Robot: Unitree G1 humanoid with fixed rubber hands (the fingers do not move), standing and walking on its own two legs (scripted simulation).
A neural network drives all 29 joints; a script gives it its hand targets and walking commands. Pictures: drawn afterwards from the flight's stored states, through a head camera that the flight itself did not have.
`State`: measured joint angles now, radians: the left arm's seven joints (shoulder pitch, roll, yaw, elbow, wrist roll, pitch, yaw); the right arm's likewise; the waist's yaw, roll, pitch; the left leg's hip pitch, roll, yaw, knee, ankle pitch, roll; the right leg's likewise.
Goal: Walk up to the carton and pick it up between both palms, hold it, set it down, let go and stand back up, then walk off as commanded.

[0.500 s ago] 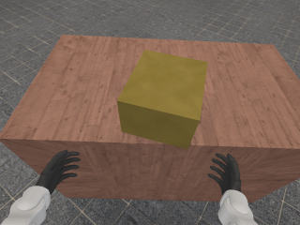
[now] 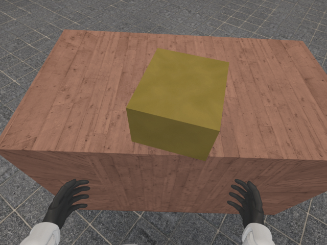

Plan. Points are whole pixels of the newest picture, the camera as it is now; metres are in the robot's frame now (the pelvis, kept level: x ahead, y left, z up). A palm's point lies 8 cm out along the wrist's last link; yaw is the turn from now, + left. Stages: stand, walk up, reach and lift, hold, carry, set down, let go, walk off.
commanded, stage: set down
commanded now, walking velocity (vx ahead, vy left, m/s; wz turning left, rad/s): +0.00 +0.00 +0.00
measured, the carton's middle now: (180, 101) +0.50 -0.01 +0.02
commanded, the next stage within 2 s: let go in 0.36 s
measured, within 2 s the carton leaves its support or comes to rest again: neither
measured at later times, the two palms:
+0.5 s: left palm (74, 215) +0.18 +0.23 -0.05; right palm (255, 230) +0.17 -0.21 -0.06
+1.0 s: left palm (73, 218) +0.17 +0.24 -0.07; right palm (263, 242) +0.15 -0.24 -0.10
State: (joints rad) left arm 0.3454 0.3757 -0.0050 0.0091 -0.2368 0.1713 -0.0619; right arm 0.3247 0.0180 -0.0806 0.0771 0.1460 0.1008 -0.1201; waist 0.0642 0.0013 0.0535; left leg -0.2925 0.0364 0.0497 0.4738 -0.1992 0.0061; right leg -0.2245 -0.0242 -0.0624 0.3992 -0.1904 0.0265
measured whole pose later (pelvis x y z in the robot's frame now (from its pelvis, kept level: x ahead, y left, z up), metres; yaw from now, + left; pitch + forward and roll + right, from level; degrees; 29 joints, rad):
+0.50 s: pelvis +0.01 -0.01 +0.00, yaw +0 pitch +2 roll -1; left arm 0.27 0.25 0.00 0.22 -0.16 0.19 0.00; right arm 0.31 -0.06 -0.08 0.32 0.11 -0.02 -0.03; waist 0.03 0.03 0.05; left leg -0.28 0.04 0.05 0.45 -0.21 0.00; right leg -0.22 -0.02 -0.06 0.40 -0.21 0.02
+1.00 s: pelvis +0.03 -0.01 +0.00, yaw +0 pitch +4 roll -1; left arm 0.27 0.26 0.00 0.45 -0.02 0.06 -0.01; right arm 0.27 -0.15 -0.08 0.66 0.06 -0.13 0.00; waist 0.01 0.03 -0.01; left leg -0.28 0.04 0.05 0.46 -0.23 0.00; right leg -0.22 -0.02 -0.06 0.40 -0.24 0.02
